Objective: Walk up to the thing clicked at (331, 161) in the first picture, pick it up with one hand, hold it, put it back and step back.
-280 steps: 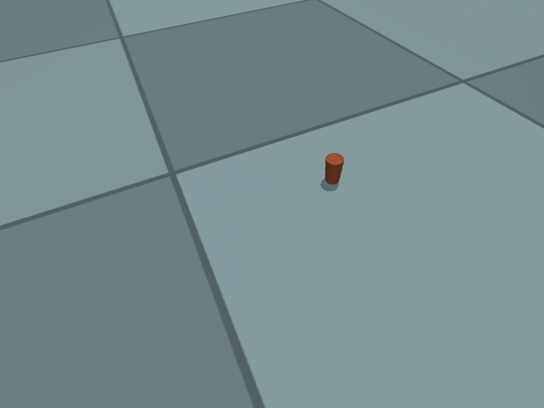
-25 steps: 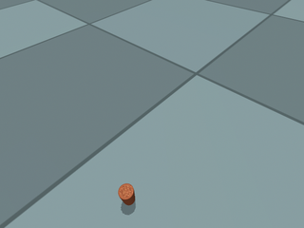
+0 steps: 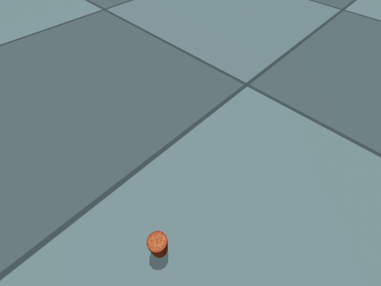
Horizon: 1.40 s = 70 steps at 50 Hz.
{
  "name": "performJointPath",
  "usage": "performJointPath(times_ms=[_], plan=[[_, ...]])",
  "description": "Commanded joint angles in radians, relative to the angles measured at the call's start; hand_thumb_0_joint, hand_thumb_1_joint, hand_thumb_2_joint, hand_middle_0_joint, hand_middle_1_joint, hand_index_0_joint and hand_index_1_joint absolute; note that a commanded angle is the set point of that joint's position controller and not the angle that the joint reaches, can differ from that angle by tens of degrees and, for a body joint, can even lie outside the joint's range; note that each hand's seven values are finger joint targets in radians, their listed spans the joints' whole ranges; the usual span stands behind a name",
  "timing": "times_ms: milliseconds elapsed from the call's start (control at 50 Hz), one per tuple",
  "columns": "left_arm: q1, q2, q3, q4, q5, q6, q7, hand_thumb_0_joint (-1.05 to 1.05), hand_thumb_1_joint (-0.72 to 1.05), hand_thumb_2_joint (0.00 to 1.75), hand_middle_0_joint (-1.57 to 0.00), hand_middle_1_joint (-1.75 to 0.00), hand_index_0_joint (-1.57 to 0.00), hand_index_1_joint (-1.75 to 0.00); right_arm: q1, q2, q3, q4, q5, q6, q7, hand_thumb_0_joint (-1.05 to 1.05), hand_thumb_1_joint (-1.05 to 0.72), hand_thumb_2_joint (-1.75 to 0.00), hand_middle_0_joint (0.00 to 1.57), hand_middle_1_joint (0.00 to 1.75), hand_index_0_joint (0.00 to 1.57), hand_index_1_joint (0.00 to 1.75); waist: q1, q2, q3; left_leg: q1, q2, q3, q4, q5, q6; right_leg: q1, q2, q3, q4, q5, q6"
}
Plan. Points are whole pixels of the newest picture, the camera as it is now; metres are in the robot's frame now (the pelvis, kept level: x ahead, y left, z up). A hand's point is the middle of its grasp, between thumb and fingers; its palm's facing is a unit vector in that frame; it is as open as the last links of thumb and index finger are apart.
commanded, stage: walk up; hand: left
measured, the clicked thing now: (158, 245) +0.38 +0.17 -0.70
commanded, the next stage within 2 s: none
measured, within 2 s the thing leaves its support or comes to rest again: neither
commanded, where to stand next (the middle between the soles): +0.05 -0.04 m, yaw +0 degrees
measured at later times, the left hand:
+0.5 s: hand out of the picture +0.15 +0.22 -0.15, palm faces -0.06 -0.93 -0.37, open 7.4 cm
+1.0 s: hand out of the picture -0.06 +0.23 -0.16, palm faces -0.05 -0.93 -0.35, open 7.4 cm
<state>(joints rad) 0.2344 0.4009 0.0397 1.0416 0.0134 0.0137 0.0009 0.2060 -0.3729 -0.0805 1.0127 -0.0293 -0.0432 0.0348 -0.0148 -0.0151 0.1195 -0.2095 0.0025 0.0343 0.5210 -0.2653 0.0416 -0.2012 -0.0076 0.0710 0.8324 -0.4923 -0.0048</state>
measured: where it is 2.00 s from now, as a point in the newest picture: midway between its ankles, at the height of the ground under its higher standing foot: outside the picture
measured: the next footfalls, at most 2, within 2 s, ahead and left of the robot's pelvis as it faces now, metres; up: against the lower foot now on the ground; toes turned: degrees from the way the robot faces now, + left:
right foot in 0.32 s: +0.13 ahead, -0.12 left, +0.00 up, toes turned +0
left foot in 0.68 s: -0.02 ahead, +0.08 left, +0.00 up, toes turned +3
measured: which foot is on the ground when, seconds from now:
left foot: down 0.00-0.36, up 0.38-0.66, down 0.68-1.00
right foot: up 0.00-0.30, down 0.32-0.70, up 0.72-1.00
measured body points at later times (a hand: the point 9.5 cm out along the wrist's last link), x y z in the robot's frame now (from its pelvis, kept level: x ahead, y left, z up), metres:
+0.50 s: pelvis +0.01 -0.03 -0.01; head +0.09 -0.04 +0.43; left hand +0.15 +0.27 -0.12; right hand +0.13 -0.33 -0.14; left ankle -0.04 +0.11 -0.65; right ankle +0.09 -0.12 -0.74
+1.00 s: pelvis -0.08 -0.05 -0.01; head -0.07 -0.03 +0.44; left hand -0.05 +0.28 -0.14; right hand +0.00 -0.38 -0.09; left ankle -0.06 +0.08 -0.74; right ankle -0.13 -0.19 -0.72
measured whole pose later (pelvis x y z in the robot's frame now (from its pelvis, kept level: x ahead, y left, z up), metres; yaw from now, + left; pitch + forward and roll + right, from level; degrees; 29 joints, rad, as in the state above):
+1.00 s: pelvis -0.08 -0.05 -0.01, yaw -1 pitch -2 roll -1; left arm 0.35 0.43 0.08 0.91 0.02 0.03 -0.04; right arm 0.26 -0.40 -0.07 0.79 -0.07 0.01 0.04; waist -0.01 -0.03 0.06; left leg -0.27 0.07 0.04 0.59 -0.30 0.05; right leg -0.22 0.00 0.03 0.71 -0.53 0.02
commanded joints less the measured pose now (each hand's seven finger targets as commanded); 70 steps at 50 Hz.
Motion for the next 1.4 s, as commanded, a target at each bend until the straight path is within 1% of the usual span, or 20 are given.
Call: performJointPath(times_ms=[0, 140, 280, 360, 440, 640, 660, 680, 720, 760, 800, 900, 980, 1000, 1040, 1080, 1160, 1240, 1320, 1380], plan=[[-0.003, 0.16, 0.031, -0.097, -0.022, -0.021, 0.015, 0.0, 0.9, 0.9, -0.2, -0.3, -0.2, -0.3, -0.001, -0.238, -0.037, -0.087, 0.016, -0.026, -0.05, 0.0, -0.9, -0.9, 0.2, 0.3, 0.2, 0.3, 0.018, 0.103, -0.111, 0.206, 0.258, -0.216, -0.162, 0.684, 0.119, -0.217, -0.013, 0.09, 0.182, -0.007, -0.037], [-0.06, 0.129, 0.027, -0.129, -0.024, 0.021, 0.021, 0.0, 0.9, 0.9, -0.2, -0.3, -0.2, -0.3, -0.026, -0.236, -0.022, -0.11, 0.031, 0.015, -0.083, 0.0, -0.9, -0.9, 0.2, 0.3, 0.2, 0.3, 0.008, 0.169, -0.069, 0.126, 0.228, -0.097, -0.093, 0.941, 0.134, -0.161, 0.022, -0.019, -0.027, 0.135, 0.004], [-0.054, 0.154, 0.055, -0.161, 0.005, 0.033, 0.001, 0.0, 0.9, 0.9, -0.2, -0.3, -0.2, -0.3, -0.077, -0.236, -0.031, -0.19, 0.049, 0.058, -0.082, 0.0, -0.9, -0.9, 0.2, 0.3, 0.2, 0.3, 0.026, 0.117, -0.17, 0.068, 0.169, -0.106, 0.105, 0.617, 0.089, 0.003, 0.001, -0.08, -0.352, 0.366, -0.051], [-0.118, 0.265, 0.078, -0.251, 0.022, 0.024, 0.01, 0.0, 0.9, 0.9, -0.2, -0.3, -0.2, -0.3, 0.022, -0.166, -0.012, -0.193, 0.055, 0.082, -0.101, 0.0, -0.9, -0.9, 0.2, 0.3, 0.2, 0.3, 0.042, -0.286, -0.216, -0.145, -0.093, -0.102, 0.631, -0.466, -0.029, 0.071, -0.383, 0.344, -0.402, 1.159, -0.35], [-0.2, 0.164, 0.072, -0.327, 0.025, 0.042, 0.015, 0.0, 0.9, 0.9, -0.2, -0.3, -0.2, -0.3, 0.066, -0.205, -0.023, -0.18, 0.049, 0.085, -0.091, 0.0, -0.9, -0.9, 0.2, 0.3, 0.2, 0.3, 0.009, -0.138, -0.235, -0.176, -0.118, -0.134, 0.793, -0.308, -0.044, 0.018, -0.218, 0.101, -0.349, 0.946, -0.262], [-0.147, 0.175, 0.084, -0.389, 0.021, 0.091, -0.019, 0.0, 0.9, 0.9, -0.2, -0.3, -0.2, -0.3, 0.153, -0.19, -0.024, -0.172, 0.0, 0.033, -0.111, 0.0, -0.9, -0.9, 0.2, 0.3, 0.2, 0.3, 0.021, -0.176, -0.216, 0.003, -0.036, 0.009, -0.089, 0.038, -0.037, -0.007, -0.186, 0.107, -0.245, 0.506, -0.171], [-0.118, 0.147, 0.077, -0.387, 0.014, 0.095, -0.021, 0.0, 0.9, 0.9, -0.2, -0.3, -0.2, -0.3, 0.133, -0.222, -0.034, -0.183, -0.016, 0.03, -0.107, 0.0, -0.9, -0.9, 0.2, 0.3, 0.2, 0.3, 0.022, -0.055, -0.192, 0.041, 0.044, -0.138, -0.135, 0.01, -0.007, -0.142, -0.149, 0.092, -0.194, 0.309, -0.118], [-0.116, 0.109, 0.073, -0.394, 0.003, 0.092, -0.025, 0.0, 0.9, 0.9, -0.2, -0.3, -0.2, -0.3, 0.074, -0.331, -0.055, -0.217, -0.032, 0.03, -0.1, 0.0, -0.9, -0.9, 0.2, 0.3, 0.2, 0.3, 0.026, 0.219, -0.144, 0.048, 0.319, -0.53, -0.194, 0.036, 0.102, -0.378, 0.021, -0.002, 0.024, -0.034, -0.036], [-0.198, 0.222, 0.117, -0.395, 0.026, 0.09, -0.003, 0.0, 0.9, 0.9, -0.2, -0.3, -0.2, -0.3, -0.063, -0.421, -0.085, -0.271, -0.013, 0.018, -0.104, 0.0, -0.9, -0.9, 0.2, 0.3, 0.2, 0.3, -0.003, 0.249, -0.038, -0.298, 0.521, -0.667, -0.262, 0.13, 0.301, -0.24, 0.032, 0.18, 0.459, -0.111, -0.014], [-0.099, 0.19, 0.116, -0.329, 0.008, 0.086, -0.019, 0.0, 0.9, 0.9, -0.2, -0.3, -0.2, -0.3, -0.107, -0.296, -0.044, -0.264, -0.016, 0.011, -0.11, 0.0, -0.9, -0.9, 0.2, 0.3, 0.2, 0.3, 0.072, 0.065, -0.064, -0.16, 0.279, -0.315, -0.127, 0.301, 0.198, -0.292, 0.096, 0.186, 0.519, 0.02, -0.009], [-0.016, 0.181, 0.108, -0.298, -0.006, 0.069, -0.024, 0.0, 0.9, 0.9, -0.2, -0.3, -0.2, -0.3, -0.049, -0.245, -0.033, -0.257, -0.016, -0.006, -0.095, 0.0, -0.9, -0.9, 0.2, 0.3, 0.2, 0.3, 0.068, 0.098, -0.129, -0.008, 0.178, -0.212, -0.14, 0.054, 0.107, -0.319, 0.107, 0.131, 0.409, 0.115, -0.012], [-0.012, 0.229, 0.088, -0.283, 0.004, -0.03, -0.028, 0.0, 0.9, 0.9, -0.2, -0.3, -0.2, -0.3, 0.068, -0.29, -0.067, -0.282, -0.038, 0.031, -0.013, 0.0, -0.9, -0.9, 0.2, 0.3, 0.2, 0.3, -0.072, 0.319, -0.148, 0.221, 0.203, -0.28, -0.211, -0.372, 0.195, -0.292, 0.037, -0.086, -0.074, -0.066, 0.056], [0.117, 0.186, 0.092, -0.2, 0.015, -0.073, -0.008, 0.0, 0.9, 0.9, -0.2, -0.3, -0.2, -0.3, 0.036, -0.294, -0.059, -0.295, -0.03, 0.057, 0.012, 0.0, -0.9, -0.9, 0.2, 0.3, 0.2, 0.3, 0.014, 0.196, -0.064, -0.027, 0.147, -0.154, -0.043, -0.282, 0.156, 0.037, 0.068, -0.17, -0.505, 0.078, -0.006], [0.233, 0.201, 0.099, -0.158, 0.013, -0.083, 0.001, 0.0, 0.9, 0.9, -0.2, -0.3, -0.2, -0.3, 0.01, -0.245, -0.045, -0.308, -0.021, 0.06, 0.011, 0.0, -0.9, -0.9, 0.2, 0.3, 0.2, 0.3, 0.074, 0.072, -0.061, -0.154, 0.107, -0.103, 0.135, -0.27, 0.115, 0.189, 0.03, -0.105, -0.584, 0.187, -0.018], [0.259, 0.316, 0.123, -0.184, 0.028, -0.096, 0.013, 0.0, 0.9, 0.9, -0.2, -0.3, -0.2, -0.3, -0.012, -0.158, -0.013, -0.357, -0.004, 0.061, 0.009, 0.0, -0.9, -0.9, 0.2, 0.3, 0.2, 0.3, 0.08, -0.115, 0.03, -0.603, -0.042, -0.084, 0.518, -0.256, 0.001, 0.277, -0.32, 0.505, -0.654, -0.084, -0.112], [0.155, 0.369, 0.123, -0.221, 0.026, -0.099, 0.009, 0.0, 0.9, 0.9, -0.2, -0.3, -0.2, -0.3, -0.07, -0.275, -0.051, -0.358, 0.005, 0.042, 0.01, 0.0, -0.9, -0.9, 0.2, 0.3, 0.2, 0.3, 0.073, -0.065, 0.175, -0.532, 0.049, -0.231, 0.496, -0.195, -0.008, -0.01, -0.421, 0.597, -0.748, -0.397, -0.239], [0.101, 0.284, 0.103, -0.237, 0.002, -0.121, 0.014, 0.0, 0.9, 0.9, -0.2, -0.3, -0.2, -0.3, 0.081, -0.249, -0.055, -0.272, 0.015, 0.038, 0.035, 0.0, -0.9, -0.9, 0.2, 0.3, 0.2, 0.3, -0.003, -0.132, 0.121, -0.441, 0.018, -0.212, 0.478, 0.001, -0.046, 0.05, -0.227, 0.156, -0.662, 0.068, -0.14], [0.107, 0.263, 0.103, -0.265, 0.019, -0.126, 0.02, 0.0, 0.9, 0.9, -0.2, -0.3, -0.2, -0.3, 0.05, -0.234, -0.055, -0.283, 0.015, 0.039, 0.052, 0.0, -0.9, -0.9, 0.2, 0.3, 0.2, 0.3, 0.03, -0.172, 0.1, -0.36, 0.027, -0.159, 0.373, 0.058, -0.06, -0.013, -0.201, 0.032, -0.63, 0.104, -0.154], [0.11, 0.24, 0.082, -0.279, 0.009, -0.094, 0.013, 0.0, 0.9, 0.9, -0.2, -0.3, -0.2, -0.3, -0.009, -0.189, -0.036, -0.266, 0.016, 0.023, 0.024, 0.0, -0.9, -0.9, 0.2, 0.3, 0.2, 0.3, 0.06, -0.205, 0.034, -0.135, 0.023, -0.032, 0.14, 0.094, -0.052, -0.057, -0.184, -0.083, -0.433, 0.587, -0.146], [0.099, 0.214, 0.065, -0.287, -0.011, -0.059, 0.016, 0.0, 0.9, 0.9, -0.2, -0.3, -0.2, -0.3, 0.131, -0.204, -0.04, -0.197, 0.015, 0.003, -0.012, 0.0, -0.9, -0.9, 0.2, 0.3, 0.2, 0.3, -0.009, -0.074, -0.092, 0.112, -0.04, 0.039, -0.031, 0.282, -0.013, -0.042, -0.121, -0.115, -0.089, 0.697, -0.096]])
